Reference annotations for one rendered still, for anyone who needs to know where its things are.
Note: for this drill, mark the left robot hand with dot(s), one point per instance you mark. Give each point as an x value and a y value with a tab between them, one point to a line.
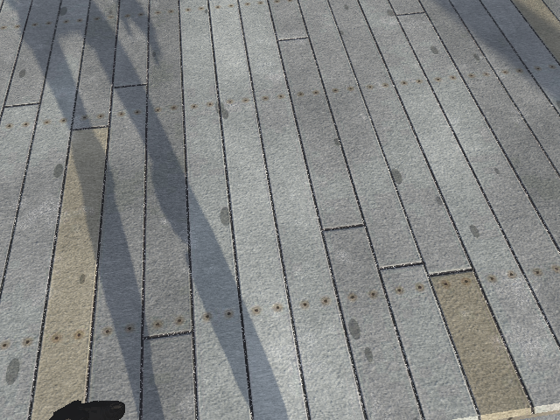
102	410

